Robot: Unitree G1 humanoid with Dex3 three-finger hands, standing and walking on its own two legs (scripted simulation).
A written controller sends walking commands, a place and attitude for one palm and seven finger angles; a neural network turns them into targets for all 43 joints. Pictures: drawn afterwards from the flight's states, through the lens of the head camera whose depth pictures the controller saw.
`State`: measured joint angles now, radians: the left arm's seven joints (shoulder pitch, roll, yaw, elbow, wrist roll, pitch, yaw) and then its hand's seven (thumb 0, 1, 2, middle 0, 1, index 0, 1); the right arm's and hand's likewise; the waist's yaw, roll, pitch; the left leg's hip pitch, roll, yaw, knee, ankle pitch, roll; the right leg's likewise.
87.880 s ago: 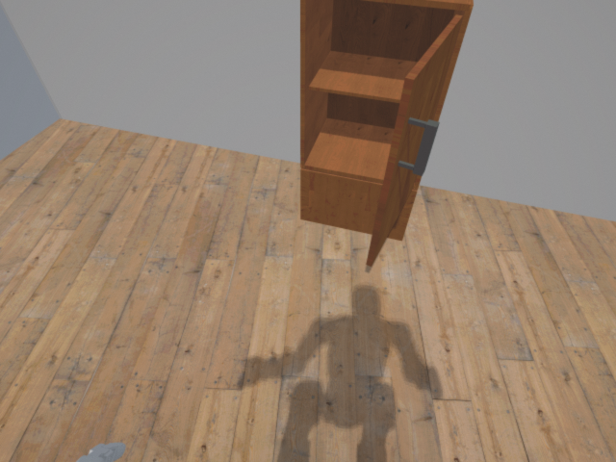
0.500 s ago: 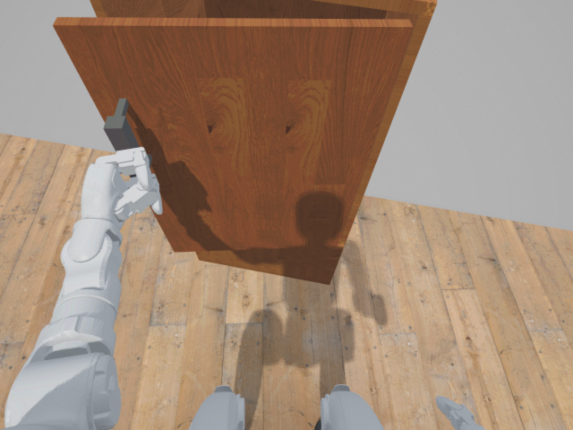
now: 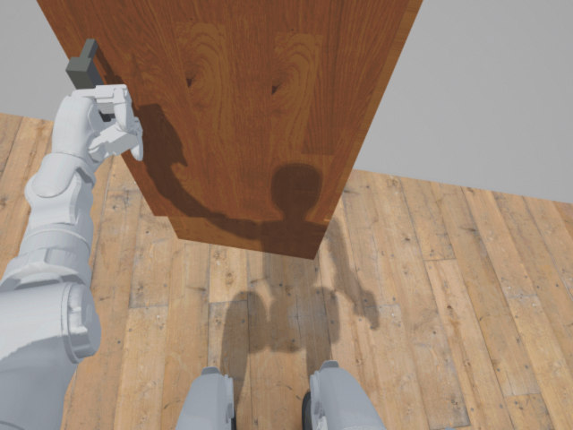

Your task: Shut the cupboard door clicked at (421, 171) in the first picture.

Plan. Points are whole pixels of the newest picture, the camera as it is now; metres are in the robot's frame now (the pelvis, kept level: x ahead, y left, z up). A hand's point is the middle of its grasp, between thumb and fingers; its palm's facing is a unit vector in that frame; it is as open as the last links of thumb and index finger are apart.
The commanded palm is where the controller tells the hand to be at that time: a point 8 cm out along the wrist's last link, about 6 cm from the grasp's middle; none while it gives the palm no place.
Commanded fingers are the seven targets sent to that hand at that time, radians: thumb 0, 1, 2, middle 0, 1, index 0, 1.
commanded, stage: push the door shut along its arc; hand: left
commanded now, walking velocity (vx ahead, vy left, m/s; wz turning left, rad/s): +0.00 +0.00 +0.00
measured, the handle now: (104, 94) +0.57 +0.23 +0.08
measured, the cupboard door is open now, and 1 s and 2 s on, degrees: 8 0 0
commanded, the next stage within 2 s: pull the fist back off the door in 1.02 s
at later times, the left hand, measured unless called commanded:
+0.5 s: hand (170, 91) +0.57 +0.14 +0.09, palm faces -0.28 -0.96 -0.02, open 3.1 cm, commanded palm +0.57 +0.18 +0.08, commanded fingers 0.00 0.90 0.90 -1.30 -1.50 -1.30 -1.50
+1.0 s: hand (174, 82) +0.59 +0.14 +0.08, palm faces -0.36 -0.93 -0.02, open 3.0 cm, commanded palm +0.62 +0.14 +0.08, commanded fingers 0.00 0.90 0.90 -1.30 -1.50 -1.30 -1.50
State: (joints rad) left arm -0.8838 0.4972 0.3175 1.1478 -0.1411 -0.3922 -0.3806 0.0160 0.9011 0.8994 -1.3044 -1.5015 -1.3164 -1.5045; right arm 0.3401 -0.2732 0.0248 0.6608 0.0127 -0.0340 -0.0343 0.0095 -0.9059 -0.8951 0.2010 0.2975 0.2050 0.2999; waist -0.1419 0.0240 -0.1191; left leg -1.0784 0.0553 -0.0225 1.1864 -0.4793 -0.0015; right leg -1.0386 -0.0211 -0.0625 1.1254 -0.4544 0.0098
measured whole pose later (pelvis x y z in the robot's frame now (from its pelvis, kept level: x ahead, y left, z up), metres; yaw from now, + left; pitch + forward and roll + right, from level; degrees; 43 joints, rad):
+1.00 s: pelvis +0.00 +0.01 -0.03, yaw -2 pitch +29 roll -6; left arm -1.35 0.72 0.26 1.35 -0.02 -0.20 -0.52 0.01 0.84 0.93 -1.30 -1.50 -1.33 -1.50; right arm 0.37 -0.27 0.07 0.67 -0.02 -0.08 -0.04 0.01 -0.90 -0.89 0.20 0.30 0.21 0.30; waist -0.28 0.04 -0.10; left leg -1.32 0.08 -0.05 1.31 -0.52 0.00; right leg -1.25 0.01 -0.08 1.21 -0.47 0.01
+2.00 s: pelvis +0.03 -0.01 +0.01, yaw -1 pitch +24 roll -2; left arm -0.89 0.31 0.33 1.08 -0.03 -0.40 0.04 0.02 0.91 0.91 -1.30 -1.50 -1.30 -1.50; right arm 0.41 -0.25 0.00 0.63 -0.05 0.00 0.06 0.01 -0.91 -0.90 0.20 0.30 0.20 0.30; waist -0.18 0.06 -0.14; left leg -1.06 0.07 0.00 1.12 -0.49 -0.01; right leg -1.04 0.00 -0.04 1.07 -0.46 0.01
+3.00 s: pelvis +0.04 +0.00 +0.10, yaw +1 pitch -3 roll +0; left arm 0.11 0.29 0.15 0.00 -0.07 -0.06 0.08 0.02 0.90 0.90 -0.88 -1.04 -0.88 -1.04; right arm 0.19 -0.22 0.06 0.57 0.03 -0.02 -0.09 0.01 -0.91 -0.90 0.20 0.30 0.20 0.30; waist 0.04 0.06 -0.02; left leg -0.19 0.02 0.02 0.51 -0.28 0.00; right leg -0.18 -0.04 -0.04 0.50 -0.27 0.02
